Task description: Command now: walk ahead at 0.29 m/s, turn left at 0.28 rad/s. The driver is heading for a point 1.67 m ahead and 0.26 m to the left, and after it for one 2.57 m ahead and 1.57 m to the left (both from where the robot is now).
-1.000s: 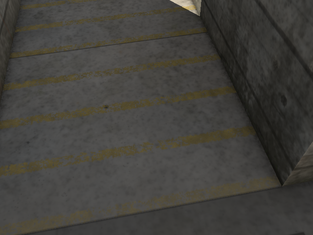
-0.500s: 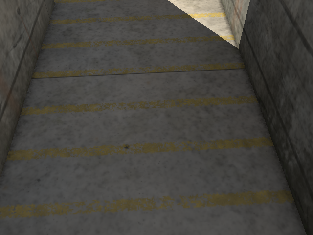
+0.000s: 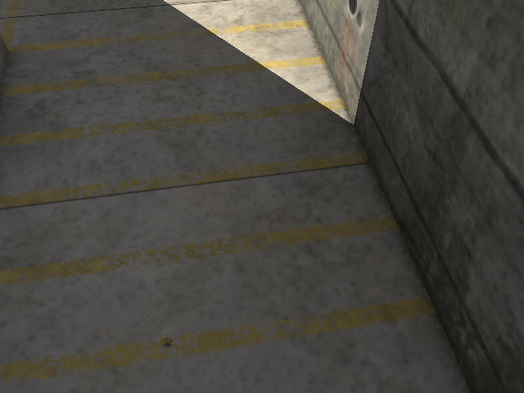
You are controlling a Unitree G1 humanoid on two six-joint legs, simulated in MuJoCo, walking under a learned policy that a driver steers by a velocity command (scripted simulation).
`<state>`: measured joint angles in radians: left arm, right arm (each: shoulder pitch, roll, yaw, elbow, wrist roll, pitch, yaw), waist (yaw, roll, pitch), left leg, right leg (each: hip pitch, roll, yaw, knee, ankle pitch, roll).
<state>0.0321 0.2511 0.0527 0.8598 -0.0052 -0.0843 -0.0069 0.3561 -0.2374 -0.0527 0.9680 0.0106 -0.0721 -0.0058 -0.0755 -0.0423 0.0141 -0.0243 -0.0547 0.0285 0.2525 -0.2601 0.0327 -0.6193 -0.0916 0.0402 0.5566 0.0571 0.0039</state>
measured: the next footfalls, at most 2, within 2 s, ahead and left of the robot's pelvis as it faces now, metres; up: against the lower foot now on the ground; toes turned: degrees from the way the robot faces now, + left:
right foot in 0.08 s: +0.23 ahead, -0.13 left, +0.00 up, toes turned +2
left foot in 0.52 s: +0.12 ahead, +0.11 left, +0.00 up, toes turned +19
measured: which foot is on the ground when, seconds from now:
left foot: down 0.00-0.08, up 0.10-0.50, down 0.52-1.00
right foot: up 0.00-0.06, down 0.08-0.50, up 0.52-0.82, down 0.84-1.00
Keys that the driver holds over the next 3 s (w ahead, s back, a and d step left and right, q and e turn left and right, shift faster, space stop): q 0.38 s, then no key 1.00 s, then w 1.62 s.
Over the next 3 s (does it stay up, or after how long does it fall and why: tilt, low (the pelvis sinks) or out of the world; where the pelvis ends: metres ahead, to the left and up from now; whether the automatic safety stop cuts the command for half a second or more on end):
stays up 0.85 0.18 0.00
